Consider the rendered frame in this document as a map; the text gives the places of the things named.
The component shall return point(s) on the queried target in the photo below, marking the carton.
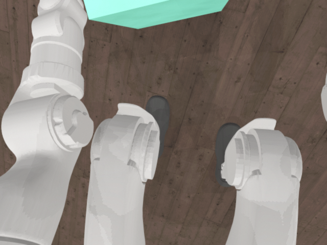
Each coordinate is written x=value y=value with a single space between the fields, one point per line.
x=145 y=13

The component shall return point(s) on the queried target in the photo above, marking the left robot upper arm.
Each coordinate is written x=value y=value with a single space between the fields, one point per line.
x=46 y=134

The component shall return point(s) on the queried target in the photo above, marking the robot right thigh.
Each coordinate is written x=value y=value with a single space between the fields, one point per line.
x=266 y=210

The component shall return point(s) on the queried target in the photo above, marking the robot left forearm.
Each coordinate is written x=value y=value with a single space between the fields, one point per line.
x=56 y=51

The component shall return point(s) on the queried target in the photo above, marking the robot thigh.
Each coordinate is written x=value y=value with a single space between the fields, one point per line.
x=114 y=212
x=266 y=210

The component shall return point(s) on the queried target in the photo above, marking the robot left thigh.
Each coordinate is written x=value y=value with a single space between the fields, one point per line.
x=114 y=212

